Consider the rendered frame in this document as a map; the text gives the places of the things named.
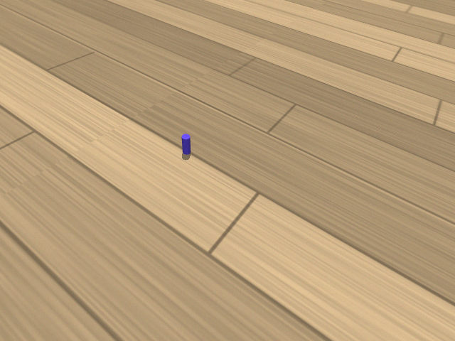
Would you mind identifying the can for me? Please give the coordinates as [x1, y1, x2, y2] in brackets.
[182, 134, 191, 155]

